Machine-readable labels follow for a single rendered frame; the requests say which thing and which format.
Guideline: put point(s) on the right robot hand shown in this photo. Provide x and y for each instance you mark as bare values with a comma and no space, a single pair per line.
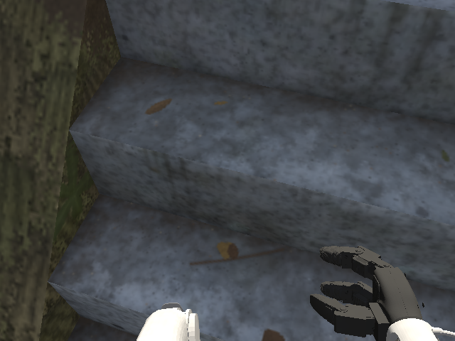
373,310

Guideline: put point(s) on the right robot forearm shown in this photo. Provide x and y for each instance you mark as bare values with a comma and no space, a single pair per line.
411,329

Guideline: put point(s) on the robot left thigh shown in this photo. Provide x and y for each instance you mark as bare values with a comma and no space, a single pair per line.
171,324

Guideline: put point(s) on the left robot shin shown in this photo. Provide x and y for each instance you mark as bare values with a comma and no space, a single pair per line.
171,305

